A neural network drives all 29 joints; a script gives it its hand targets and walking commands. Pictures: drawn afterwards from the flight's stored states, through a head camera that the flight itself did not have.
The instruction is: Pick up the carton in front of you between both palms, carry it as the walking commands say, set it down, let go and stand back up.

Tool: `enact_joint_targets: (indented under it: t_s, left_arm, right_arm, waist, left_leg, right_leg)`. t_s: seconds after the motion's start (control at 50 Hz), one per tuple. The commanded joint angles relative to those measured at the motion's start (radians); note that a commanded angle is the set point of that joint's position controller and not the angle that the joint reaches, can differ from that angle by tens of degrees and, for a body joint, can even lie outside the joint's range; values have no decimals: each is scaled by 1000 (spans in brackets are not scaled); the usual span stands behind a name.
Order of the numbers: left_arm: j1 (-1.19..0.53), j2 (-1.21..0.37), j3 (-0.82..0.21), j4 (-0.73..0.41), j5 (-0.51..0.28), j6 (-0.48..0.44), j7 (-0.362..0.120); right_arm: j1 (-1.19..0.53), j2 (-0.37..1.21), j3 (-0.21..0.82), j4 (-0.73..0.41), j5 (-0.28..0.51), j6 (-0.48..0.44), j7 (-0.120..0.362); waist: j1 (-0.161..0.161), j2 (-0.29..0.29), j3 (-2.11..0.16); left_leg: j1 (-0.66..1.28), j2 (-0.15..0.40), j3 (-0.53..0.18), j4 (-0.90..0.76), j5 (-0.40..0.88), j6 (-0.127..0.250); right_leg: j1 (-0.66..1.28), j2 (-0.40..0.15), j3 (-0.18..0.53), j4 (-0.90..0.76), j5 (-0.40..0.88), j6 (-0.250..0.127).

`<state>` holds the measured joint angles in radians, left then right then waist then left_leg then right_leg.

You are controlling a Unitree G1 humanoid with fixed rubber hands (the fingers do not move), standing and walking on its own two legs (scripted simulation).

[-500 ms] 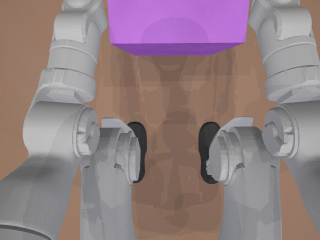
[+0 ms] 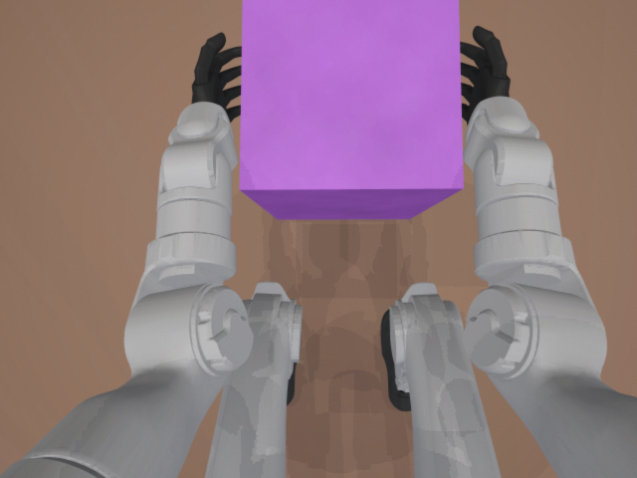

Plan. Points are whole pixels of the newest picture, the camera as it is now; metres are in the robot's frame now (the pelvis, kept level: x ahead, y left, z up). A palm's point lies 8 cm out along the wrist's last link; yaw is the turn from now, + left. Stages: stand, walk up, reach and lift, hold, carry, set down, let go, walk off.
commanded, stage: reach and lift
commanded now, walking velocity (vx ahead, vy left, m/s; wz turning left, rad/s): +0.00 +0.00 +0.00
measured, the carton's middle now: (345, 131) +0.51 +0.00 -0.12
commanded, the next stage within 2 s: none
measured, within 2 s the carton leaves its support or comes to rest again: neither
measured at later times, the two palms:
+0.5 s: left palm (140, 74) +0.47 +0.15 +0.10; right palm (583, 65) +0.47 -0.15 +0.10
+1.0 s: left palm out of the picture +0.42 +0.15 +0.25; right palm out of the picture +0.42 -0.15 +0.26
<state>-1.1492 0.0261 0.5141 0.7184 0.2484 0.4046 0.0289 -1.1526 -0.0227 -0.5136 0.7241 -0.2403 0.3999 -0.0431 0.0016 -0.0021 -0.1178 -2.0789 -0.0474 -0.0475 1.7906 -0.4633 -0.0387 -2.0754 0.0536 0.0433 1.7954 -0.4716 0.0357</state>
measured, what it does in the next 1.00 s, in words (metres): rises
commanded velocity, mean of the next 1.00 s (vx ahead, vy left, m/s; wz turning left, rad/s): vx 0.00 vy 0.00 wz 0.00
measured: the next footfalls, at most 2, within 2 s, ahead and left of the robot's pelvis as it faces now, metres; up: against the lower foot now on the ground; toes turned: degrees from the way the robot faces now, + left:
none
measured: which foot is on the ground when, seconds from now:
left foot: down 0.00-1.00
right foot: down 0.00-1.00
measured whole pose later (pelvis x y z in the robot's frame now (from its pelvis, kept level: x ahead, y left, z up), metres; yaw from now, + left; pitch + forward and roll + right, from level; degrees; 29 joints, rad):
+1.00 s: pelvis +0.09 +0.00 +0.26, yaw +0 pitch +13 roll +0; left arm -0.38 -0.14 0.34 0.48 0.23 0.44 0.01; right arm -0.38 0.15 -0.34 0.48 -0.23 0.44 -0.02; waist 0.00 0.00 -0.14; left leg -0.68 -0.02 -0.05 0.78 -0.33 -0.01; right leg -0.67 0.02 0.06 0.79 -0.34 0.01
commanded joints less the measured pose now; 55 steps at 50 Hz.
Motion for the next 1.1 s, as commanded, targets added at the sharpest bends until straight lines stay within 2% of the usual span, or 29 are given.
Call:
enact_joint_targets:
  t_s: [0.0,0.08,0.18,0.46,0.74,0.9,1.08]
  left_arm:
    - [-650,-1069,-501,6,-170,7,-258]
    - [-586,-1114,-574,-47,-204,19,-261]
    - [-481,-1150,-629,-73,-223,19,-256]
    - [-206,-1189,-638,-58,-180,-16,-244]
    - [56,-1202,-709,-127,-170,-16,-255]
    - [212,-1193,-753,-179,-173,10,-259]
    - [353,-1166,-812,-283,-191,91,-260]
  right_arm:
    - [-652,1078,507,10,174,10,266]
    - [-582,1117,573,-43,206,23,275]
    - [-476,1142,620,-68,218,19,277]
    - [-200,1185,626,-50,170,-14,267]
    - [61,1214,709,-125,162,-12,269]
    - [221,1207,751,-175,162,15,270]
    - [359,1174,809,-285,182,95,272]
  waist:
    - [3,-3,-1135]
    - [1,0,-1173]
    - [1,7,-1114]
    - [-1,6,-854]
    - [2,-3,-653]
    - [2,0,-510]
    - [1,1,-322]
  left_leg:
    - [641,-118,141,-217,91,27]
    - [730,-119,131,-261,163,22]
    - [820,-121,109,-331,207,16]
    - [1052,-119,53,-588,191,24]
    - [1385,-93,4,-875,277,40]
    - [1612,-74,-21,-1055,391,44]
    - [1862,-54,-28,-1259,480,40]
  right_leg:
    - [643,116,-133,-221,91,-14]
    - [718,117,-127,-263,165,-9]
    - [775,120,-112,-331,206,-8]
    - [1005,115,-53,-591,196,-19]
    - [1367,88,7,-881,282,-30]
    - [1587,69,28,-1059,396,-33]
    - [1826,46,30,-1263,477,-30]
